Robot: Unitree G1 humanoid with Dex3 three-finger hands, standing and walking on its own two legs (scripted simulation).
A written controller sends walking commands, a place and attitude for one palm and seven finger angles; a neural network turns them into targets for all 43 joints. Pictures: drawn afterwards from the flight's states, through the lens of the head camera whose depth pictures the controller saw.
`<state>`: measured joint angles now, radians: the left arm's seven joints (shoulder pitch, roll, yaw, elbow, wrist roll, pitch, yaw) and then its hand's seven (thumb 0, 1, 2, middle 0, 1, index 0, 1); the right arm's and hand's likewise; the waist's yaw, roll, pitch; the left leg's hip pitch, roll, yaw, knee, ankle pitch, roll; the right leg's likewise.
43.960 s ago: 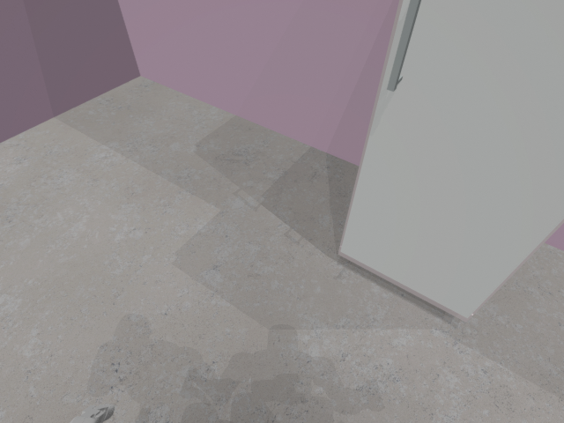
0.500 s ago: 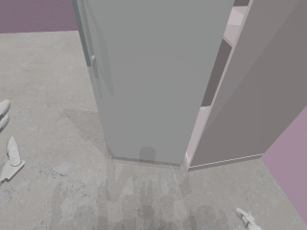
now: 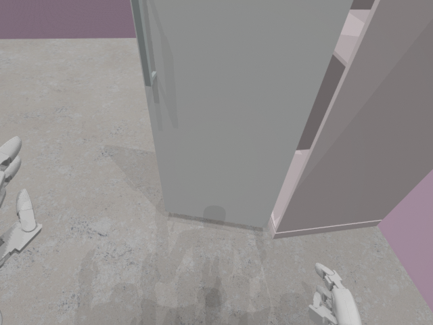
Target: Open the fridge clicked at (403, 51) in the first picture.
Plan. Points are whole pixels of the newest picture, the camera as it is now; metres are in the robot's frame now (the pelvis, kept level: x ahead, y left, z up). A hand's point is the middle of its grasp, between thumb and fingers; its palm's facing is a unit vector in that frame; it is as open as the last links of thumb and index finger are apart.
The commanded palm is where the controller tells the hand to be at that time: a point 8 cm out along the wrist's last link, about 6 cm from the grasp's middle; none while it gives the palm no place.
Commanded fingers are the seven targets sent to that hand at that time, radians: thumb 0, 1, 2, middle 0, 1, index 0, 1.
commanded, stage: stop stepping back and stand still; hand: left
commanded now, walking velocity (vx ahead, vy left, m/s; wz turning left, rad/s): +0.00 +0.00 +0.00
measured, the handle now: (144, 34) +0.72 +0.23 +0.20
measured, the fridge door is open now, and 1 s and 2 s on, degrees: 72 72 72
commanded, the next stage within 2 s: let the arm hang, fingers relaxed in 0.32 s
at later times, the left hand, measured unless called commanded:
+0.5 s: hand (50, 251) +0.20 +0.27 +0.08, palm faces +0.26 -0.83 -0.49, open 7.4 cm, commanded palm none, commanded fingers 0.00 0.90 0.90 -0.20 -0.30 -0.20 -0.30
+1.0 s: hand out of the picture -0.01 +0.23 -0.18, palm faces +0.01 -0.96 -0.27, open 7.3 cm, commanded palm none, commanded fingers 0.00 0.90 0.90 -0.20 -0.30 -0.20 -0.30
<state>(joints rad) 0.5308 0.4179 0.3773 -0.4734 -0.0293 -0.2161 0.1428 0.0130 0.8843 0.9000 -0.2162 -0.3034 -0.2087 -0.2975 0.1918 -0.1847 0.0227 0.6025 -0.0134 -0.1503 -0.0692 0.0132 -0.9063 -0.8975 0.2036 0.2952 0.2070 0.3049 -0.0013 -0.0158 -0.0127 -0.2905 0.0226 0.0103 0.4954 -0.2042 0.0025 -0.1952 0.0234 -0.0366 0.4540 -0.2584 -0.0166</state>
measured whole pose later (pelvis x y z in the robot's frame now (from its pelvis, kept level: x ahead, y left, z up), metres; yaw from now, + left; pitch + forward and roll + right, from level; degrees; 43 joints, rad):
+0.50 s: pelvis -0.02 +0.01 +0.00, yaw +1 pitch +0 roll -2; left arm 0.35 0.42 0.22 -0.08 0.00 -0.12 0.06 0.00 0.89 0.90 -0.21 -0.30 -0.20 -0.30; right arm 0.19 -0.27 0.00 0.75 0.00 -0.11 -0.01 0.01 -0.90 -0.90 0.20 0.30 0.21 0.31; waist 0.01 0.06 -0.03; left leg -0.36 0.00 -0.01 0.55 -0.20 0.02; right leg -0.25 0.01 -0.06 0.50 -0.26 0.00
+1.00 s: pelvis -0.01 +0.00 +0.00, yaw +3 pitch +0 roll -2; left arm 0.26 0.31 0.02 1.06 0.01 0.02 -0.01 0.01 0.92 0.90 -0.21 -0.30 -0.20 -0.30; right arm 0.25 -0.28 -0.02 1.04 -0.02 0.03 -0.01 0.01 -0.91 -0.90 0.20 0.29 0.21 0.30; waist 0.00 -0.01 0.07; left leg -0.33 0.01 -0.03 0.53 -0.20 0.01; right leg -0.21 0.01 -0.08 0.47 -0.26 -0.02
